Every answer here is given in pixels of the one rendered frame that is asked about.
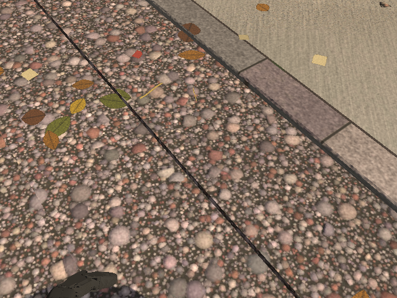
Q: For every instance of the left robot hand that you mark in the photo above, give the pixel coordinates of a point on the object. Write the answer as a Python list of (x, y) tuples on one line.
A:
[(82, 283)]

